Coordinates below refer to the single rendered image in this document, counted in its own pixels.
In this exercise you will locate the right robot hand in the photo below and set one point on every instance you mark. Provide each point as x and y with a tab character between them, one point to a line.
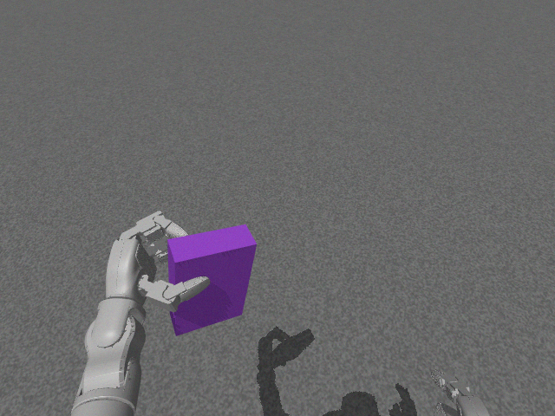
458	392

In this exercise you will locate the left robot arm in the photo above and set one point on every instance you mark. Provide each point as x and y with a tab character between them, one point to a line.
111	379

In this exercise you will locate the left robot hand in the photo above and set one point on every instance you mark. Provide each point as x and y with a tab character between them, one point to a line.
131	269

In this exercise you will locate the carton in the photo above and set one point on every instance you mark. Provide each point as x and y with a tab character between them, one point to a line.
225	256

